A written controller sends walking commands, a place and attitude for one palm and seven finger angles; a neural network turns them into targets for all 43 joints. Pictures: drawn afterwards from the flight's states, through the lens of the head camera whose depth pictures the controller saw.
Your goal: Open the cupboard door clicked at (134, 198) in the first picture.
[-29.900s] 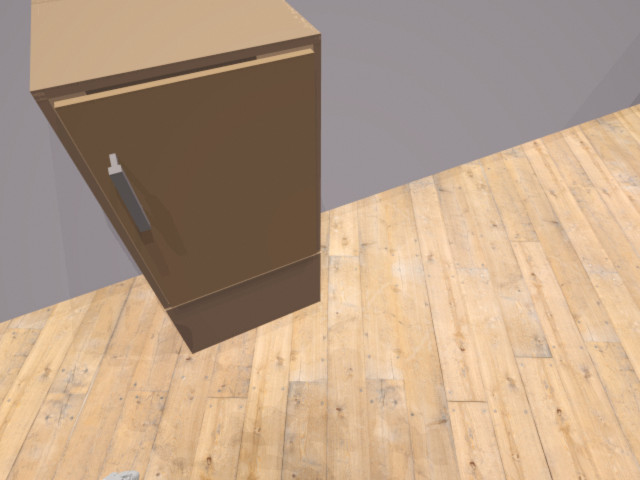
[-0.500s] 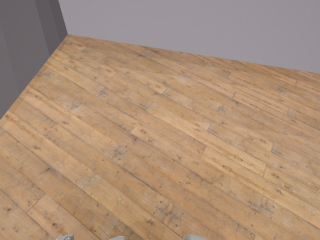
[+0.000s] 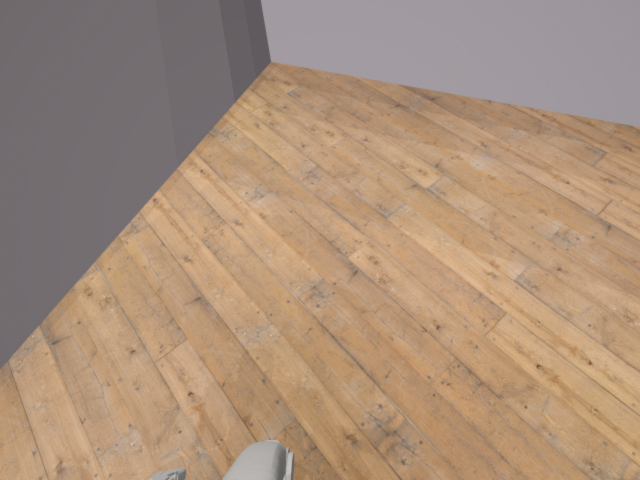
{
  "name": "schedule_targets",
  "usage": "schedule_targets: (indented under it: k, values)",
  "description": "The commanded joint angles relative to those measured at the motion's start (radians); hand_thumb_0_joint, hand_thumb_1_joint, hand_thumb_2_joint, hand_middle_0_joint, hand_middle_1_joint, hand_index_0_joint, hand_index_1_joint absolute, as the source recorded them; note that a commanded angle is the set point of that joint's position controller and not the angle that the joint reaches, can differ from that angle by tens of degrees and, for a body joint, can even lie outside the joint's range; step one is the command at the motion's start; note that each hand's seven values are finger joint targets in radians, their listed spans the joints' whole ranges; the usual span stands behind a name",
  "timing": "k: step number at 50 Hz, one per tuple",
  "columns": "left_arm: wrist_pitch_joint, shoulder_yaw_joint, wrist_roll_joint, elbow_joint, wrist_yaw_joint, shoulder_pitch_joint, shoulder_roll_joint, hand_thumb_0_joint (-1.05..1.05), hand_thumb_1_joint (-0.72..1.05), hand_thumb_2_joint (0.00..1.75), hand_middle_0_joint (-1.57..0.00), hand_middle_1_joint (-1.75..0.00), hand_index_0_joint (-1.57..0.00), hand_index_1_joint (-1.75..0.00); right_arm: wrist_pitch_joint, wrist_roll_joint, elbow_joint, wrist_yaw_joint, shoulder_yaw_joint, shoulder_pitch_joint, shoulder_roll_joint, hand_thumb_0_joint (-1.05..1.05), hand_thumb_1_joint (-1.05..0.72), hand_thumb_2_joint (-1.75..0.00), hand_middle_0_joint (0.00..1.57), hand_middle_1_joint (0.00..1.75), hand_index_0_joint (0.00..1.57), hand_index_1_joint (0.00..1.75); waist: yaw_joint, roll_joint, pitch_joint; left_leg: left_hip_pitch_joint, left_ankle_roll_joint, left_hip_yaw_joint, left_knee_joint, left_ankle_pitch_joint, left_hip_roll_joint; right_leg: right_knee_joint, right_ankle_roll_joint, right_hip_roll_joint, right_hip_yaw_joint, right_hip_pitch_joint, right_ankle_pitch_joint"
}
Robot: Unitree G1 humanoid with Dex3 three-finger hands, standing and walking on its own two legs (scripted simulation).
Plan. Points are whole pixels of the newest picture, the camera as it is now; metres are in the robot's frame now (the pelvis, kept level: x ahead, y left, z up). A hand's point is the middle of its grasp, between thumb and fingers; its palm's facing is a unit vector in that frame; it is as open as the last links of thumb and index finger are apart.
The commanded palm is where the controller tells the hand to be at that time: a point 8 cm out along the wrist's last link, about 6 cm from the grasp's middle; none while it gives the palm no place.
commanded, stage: turn to face it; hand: left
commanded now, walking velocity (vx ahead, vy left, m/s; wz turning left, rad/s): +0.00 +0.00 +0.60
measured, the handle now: out of the picture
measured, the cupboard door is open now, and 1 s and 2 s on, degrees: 41 41 41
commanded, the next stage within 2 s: none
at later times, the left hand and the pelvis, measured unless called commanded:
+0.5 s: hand out of the picture +0.00 +0.26 -0.17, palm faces +0.32 -0.91 -0.26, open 7.3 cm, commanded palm none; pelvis -0.01 +0.03 +0.00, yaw +17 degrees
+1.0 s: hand out of the picture -0.04 +0.18 -0.16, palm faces +0.57 -0.78 -0.25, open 7.3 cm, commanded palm none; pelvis +0.01 -0.02 +0.00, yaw +37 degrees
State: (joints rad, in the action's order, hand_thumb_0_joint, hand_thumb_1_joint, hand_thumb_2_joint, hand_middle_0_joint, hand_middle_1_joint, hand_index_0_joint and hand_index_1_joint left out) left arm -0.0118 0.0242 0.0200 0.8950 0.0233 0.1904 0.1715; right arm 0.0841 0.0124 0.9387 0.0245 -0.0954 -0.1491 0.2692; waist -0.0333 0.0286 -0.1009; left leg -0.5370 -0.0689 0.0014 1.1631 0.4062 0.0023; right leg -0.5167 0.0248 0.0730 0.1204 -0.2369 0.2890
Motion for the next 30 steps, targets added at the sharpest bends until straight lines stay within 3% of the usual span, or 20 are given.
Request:
schedule_targets:
  k: [1,4,8,10,12,13,14,15,16,17,19,20,23,28,30]
  values:
    - [0.033,0.051,-0.002,-0.064,0.017,0.046,0.193,0.00,0.90,0.90,-0.20,-0.30,-0.20,-0.30,-0.017,-0.001,-0.078,0.007,-0.001,0.048,0.044,0.00,-0.90,-0.90,0.20,0.30,0.20,0.30,0.040,-0.197,0.131,-0.050,-0.024,-0.024,-0.060,-0.007,-0.039,0.148,0.060,0.241,-0.097,0.194,-0.528]
    - [0.033,0.062,0.004,-0.046,0.016,0.095,0.210,0.00,0.90,0.90,-0.20,-0.30,-0.20,-0.30,-0.021,-0.001,-0.091,0.006,0.007,0.098,0.030,0.00,-0.90,-0.90,0.20,0.30,0.20,0.30,0.070,-0.194,0.138,-0.013,-0.023,-0.054,-0.198,0.044,-0.040,0.120,0.083,0.277,-0.089,0.237,-0.600]
    - [0.026,0.076,0.012,-0.042,0.012,0.094,0.245,0.00,0.90,0.90,-0.20,-0.30,-0.20,-0.30,-0.033,-0.006,-0.107,0.007,0.016,0.116,0.022,0.00,-0.90,-0.90,0.20,0.30,0.20,0.30,0.084,-0.236,0.145,0.081,-0.001,-0.098,-0.383,0.068,-0.034,0.077,0.092,0.311,-0.061,0.221,-0.609]
    - [0.023,0.081,0.013,-0.035,0.008,0.082,0.253,0.00,0.90,0.90,-0.20,-0.30,-0.20,-0.30,-0.038,-0.006,-0.106,0.006,0.015,0.090,0.027,0.00,-0.90,-0.90,0.20,0.30,0.20,0.30,0.069,-0.237,0.148,0.161,0.010,-0.111,-0.489,0.030,-0.029,0.038,0.074,0.321,-0.044,0.181,-0.565]
    - [0.018,0.086,0.001,-0.046,0.000,0.045,0.256,0.00,0.90,0.90,-0.20,-0.30,-0.20,-0.30,-0.047,-0.003,-0.085,0.005,0.006,0.001,0.061,0.00,-0.90,-0.90,0.20,0.30,0.20,0.30,0.013,-0.177,0.173,0.340,0.030,-0.109,-0.680,-0.153,-0.022,-0.078,0.007,0.288,0.037,0.074,-0.449]
    - [0.012,0.081,-0.006,-0.060,-0.005,0.034,0.227,0.00,0.90,0.90,-0.20,-0.30,-0.20,-0.30,-0.056,0.003,-0.070,0.002,-0.014,-0.074,0.135,0.00,-0.90,-0.90,0.20,0.30,0.20,0.30,-0.032,-0.003,0.224,0.514,0.083,0.041,-0.765,-0.335,-0.138,-0.262,-0.054,0.221,0.083,-0.085,-0.250]
    - [0.006,0.058,-0.011,-0.110,-0.011,-0.017,0.149,0.00,0.90,0.90,-0.20,-0.30,-0.20,-0.30,-0.058,0.010,-0.064,-0.008,-0.044,-0.142,0.252,0.00,-0.90,-0.90,0.20,0.30,0.20,0.30,-0.076,0.317,0.211,0.593,0.231,0.417,-0.808,-0.721,-0.415,-0.501,-0.132,0.066,0.074,-0.370,0.361]
    - [-0.009,0.050,0.000,-0.132,-0.003,-0.099,0.172,0.00,0.90,0.90,-0.20,-0.30,-0.20,-0.30,-0.050,0.008,-0.038,-0.016,-0.039,-0.192,0.252,0.00,-0.90,-0.90,0.20,0.30,0.20,0.30,-0.087,0.186,0.198,0.550,0.297,0.392,-0.785,-0.815,-0.454,-0.599,-0.113,0.068,-0.063,-0.390,0.365]
    - [-0.012,0.056,0.001,-0.134,-0.004,-0.095,0.173,0.00,0.90,0.90,-0.20,-0.30,-0.20,-0.30,-0.053,0.012,-0.049,-0.024,-0.031,-0.150,0.234,0.00,-0.90,-0.90,0.20,0.30,0.20,0.30,-0.058,0.135,0.176,0.488,0.304,0.338,-0.800,-0.683,-0.420,-0.636,-0.106,0.074,-0.095,-0.385,0.313]
    - [-0.014,0.062,0.001,-0.107,-0.005,-0.085,0.161,0.00,0.90,0.90,-0.20,-0.30,-0.20,-0.30,-0.059,0.013,-0.066,-0.034,-0.028,-0.087,0.208,0.00,-0.90,-0.90,0.20,0.30,0.20,0.30,-0.035,0.193,0.166,0.456,0.277,0.311,-0.799,-0.624,-0.348,-0.654,-0.112,0.065,-0.108,-0.392,0.251]
    - [-0.021,0.065,0.000,-0.072,-0.013,-0.052,0.178,0.00,0.90,0.90,-0.20,-0.30,-0.20,-0.30,-0.062,0.010,-0.093,-0.037,-0.012,-0.004,0.173,0.00,-0.90,-0.90,0.20,0.30,0.20,0.30,0.008,0.155,0.121,0.381,0.224,0.228,-0.821,-0.550,-0.267,-0.670,-0.117,0.048,-0.129,-0.358,0.134]
    - [-0.021,0.066,0.001,-0.064,-0.018,-0.031,0.174,0.00,0.90,0.90,-0.20,-0.30,-0.20,-0.30,-0.067,0.008,-0.096,-0.037,-0.009,0.007,0.166,0.00,-0.90,-0.90,0.20,0.30,0.20,0.30,0.023,0.139,0.136,0.383,0.210,0.202,-0.823,-0.529,-0.244,-0.663,-0.120,0.041,-0.124,-0.344,0.100]
    - [-0.018,0.064,-0.001,-0.059,-0.016,-0.025,0.166,0.00,0.90,0.90,-0.20,-0.30,-0.20,-0.30,-0.072,0.006,-0.087,-0.035,-0.009,-0.020,0.162,0.00,-0.90,-0.90,0.20,0.30,0.20,0.30,0.024,0.082,0.154,0.414,0.214,0.208,-0.821,-0.538,-0.222,-0.592,-0.128,0.018,-0.121,-0.328,0.081]
    - [-0.013,0.054,-0.008,-0.093,-0.010,-0.094,0.149,0.00,0.90,0.90,-0.20,-0.30,-0.20,-0.30,-0.065,0.013,-0.075,-0.032,-0.020,-0.057,0.172,0.00,-0.90,-0.90,0.20,0.30,0.20,0.30,-0.001,0.106,0.154,0.394,0.233,0.279,-0.794,-0.535,-0.222,-0.374,-0.125,-0.019,-0.111,-0.244,0.145]
    - [-0.009,0.051,-0.011,-0.094,-0.009,-0.068,0.149,0.00,0.90,0.90,-0.20,-0.30,-0.20,-0.30,-0.059,0.014,-0.083,-0.031,-0.023,-0.034,0.176,0.00,-0.90,-0.90,0.20,0.30,0.20,0.30,0.012,0.148,0.160,0.355,0.225,0.301,-0.767,-0.548,-0.207,-0.247,-0.117,-0.047,-0.098,-0.155,0.147]
